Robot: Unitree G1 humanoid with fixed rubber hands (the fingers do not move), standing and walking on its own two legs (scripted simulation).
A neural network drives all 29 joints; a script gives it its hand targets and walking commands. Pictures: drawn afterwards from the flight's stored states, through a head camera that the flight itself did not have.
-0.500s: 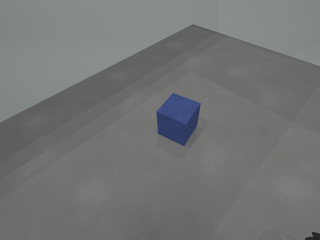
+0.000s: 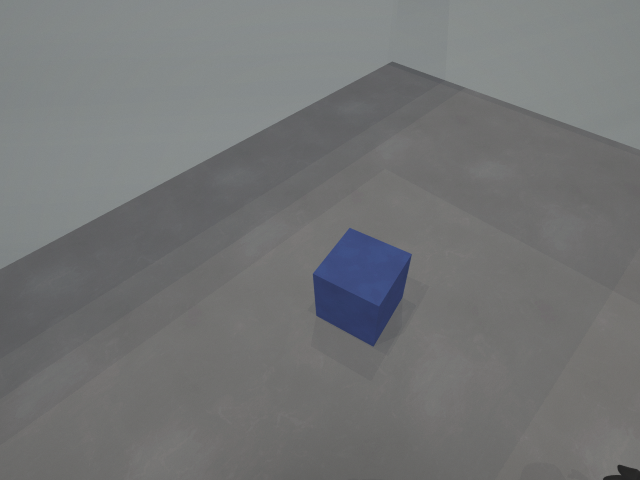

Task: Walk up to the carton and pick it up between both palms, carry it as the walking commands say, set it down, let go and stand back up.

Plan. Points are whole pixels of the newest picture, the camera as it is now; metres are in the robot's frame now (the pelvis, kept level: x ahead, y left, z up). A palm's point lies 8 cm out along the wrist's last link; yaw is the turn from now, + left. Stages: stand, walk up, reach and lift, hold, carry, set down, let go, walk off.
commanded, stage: walk up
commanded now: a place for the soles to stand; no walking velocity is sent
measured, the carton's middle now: (361, 286) +0.84 -0.04 -0.63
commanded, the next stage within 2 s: none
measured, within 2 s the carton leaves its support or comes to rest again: neither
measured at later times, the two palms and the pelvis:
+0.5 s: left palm (103, 369) +0.27 +0.36 -0.05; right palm (602, 392) +0.28 -0.34 -0.08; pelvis +0.19 -0.01 +0.00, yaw +0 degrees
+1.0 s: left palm (165, 267) +0.47 +0.34 -0.07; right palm (539, 299) +0.44 -0.31 -0.10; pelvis +0.33 +0.01 +0.00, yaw -1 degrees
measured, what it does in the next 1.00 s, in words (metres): walks ahead: right foot, then left foot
